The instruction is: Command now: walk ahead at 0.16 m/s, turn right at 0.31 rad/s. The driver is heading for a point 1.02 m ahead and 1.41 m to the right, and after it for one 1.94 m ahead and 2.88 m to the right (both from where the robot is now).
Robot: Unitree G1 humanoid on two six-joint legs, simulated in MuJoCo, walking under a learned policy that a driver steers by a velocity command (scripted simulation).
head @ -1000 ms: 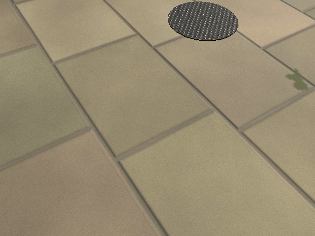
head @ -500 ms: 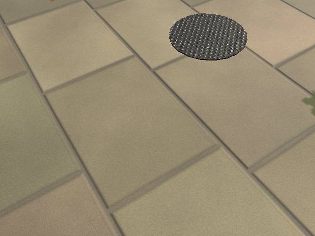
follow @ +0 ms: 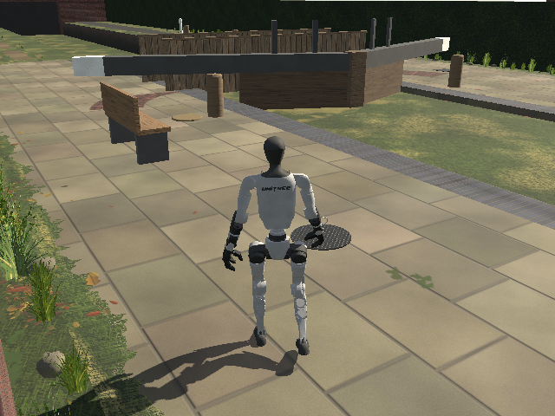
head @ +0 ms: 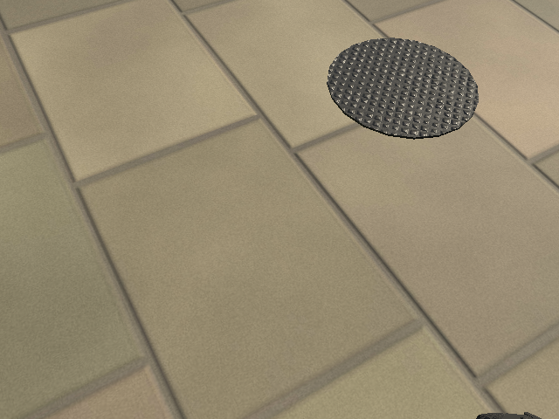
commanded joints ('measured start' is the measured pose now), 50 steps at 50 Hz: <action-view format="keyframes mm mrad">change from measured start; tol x16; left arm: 1 67 82 35 -53 5 49 26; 16 -74 68 62 -185 17 94 -15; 20 13 268 109 -207 55 67 11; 50 -119 136 80 -274 3 89 18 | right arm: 1 54 -122 -39 -12 -6 6 -12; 50 2 -166 -69 -8 11 52 -57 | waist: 1 -5 145 -166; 17 7 112 -125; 19 -35 -305 -111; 23 -23 -77 -149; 41 -66 -137 -158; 44 -13 319 -140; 50 -23 152 -64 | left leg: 1 215 277 -202 -224 305 203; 15 296 335 -18 -235 48 159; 18 205 218 89 33 -69 10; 20 -217 -16 3 561 -573 -115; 22 -258 9 -107 642 -424 -81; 41 180 -68 -135 -104 -105 -68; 44 378 385 -596 -224 306 230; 50 341 213 -224 -208 235 167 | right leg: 1 -121 -83 7 52 87 22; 17 117 -26 -133 -625 377 -88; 19 360 -303 307 -755 939 -255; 21 324 -339 375 -798 864 -382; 41 204 -119 424 -680 678 -210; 44 -209 153 112 -224 -100 -53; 46 -220 56 124 41 9 -6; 50 -253 32 43 57 170 49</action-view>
